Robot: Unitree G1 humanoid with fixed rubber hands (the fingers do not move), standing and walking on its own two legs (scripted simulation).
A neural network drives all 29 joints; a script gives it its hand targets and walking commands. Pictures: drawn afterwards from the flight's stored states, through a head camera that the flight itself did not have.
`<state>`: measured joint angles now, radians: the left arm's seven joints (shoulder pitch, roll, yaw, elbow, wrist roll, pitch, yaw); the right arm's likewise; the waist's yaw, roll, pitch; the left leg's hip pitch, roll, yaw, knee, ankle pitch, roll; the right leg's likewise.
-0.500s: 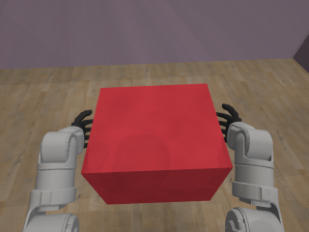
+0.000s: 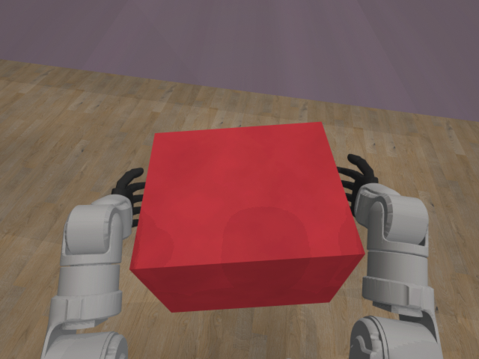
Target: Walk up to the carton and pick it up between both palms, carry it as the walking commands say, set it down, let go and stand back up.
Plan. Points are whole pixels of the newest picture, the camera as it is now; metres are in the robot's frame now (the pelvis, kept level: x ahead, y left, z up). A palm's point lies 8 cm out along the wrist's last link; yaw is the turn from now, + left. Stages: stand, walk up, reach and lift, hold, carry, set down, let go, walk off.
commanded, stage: carry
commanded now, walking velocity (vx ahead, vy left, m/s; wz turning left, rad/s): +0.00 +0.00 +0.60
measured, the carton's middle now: (244, 219) +0.36 +0.00 +0.03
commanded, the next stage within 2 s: none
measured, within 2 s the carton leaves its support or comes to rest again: neither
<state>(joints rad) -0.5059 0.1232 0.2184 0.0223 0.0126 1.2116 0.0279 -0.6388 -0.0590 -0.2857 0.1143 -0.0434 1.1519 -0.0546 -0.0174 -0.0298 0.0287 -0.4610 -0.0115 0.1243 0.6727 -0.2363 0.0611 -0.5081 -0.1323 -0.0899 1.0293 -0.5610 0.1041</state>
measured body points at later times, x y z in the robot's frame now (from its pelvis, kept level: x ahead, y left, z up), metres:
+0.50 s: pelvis -0.10 +0.01 +0.00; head -0.09 +0.02 +0.45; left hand +0.18 +0.29 +0.09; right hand +0.31 -0.07 +0.12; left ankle -0.08 +0.13 -0.71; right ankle -0.02 -0.11 -0.71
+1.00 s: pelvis -0.17 +0.00 +0.01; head -0.18 +0.00 +0.46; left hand +0.09 +0.30 +0.12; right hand +0.23 -0.06 +0.15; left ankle -0.08 +0.13 -0.71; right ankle -0.09 -0.10 -0.71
